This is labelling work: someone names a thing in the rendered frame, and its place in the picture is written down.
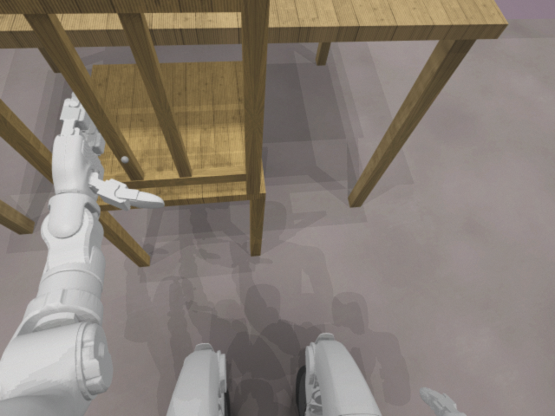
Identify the robot right thigh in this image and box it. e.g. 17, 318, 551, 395
305, 341, 382, 416

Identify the robot left upper arm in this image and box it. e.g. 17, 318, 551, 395
0, 322, 113, 416

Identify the robot left hand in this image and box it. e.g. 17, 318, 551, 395
52, 92, 165, 211

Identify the robot left forearm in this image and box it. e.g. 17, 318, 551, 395
0, 192, 106, 401

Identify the robot right hand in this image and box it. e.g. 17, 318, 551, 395
420, 387, 466, 416

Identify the chair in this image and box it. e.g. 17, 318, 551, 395
0, 0, 270, 267

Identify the table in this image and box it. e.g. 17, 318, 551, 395
0, 0, 508, 235

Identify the right robot shin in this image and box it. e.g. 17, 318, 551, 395
304, 333, 335, 416

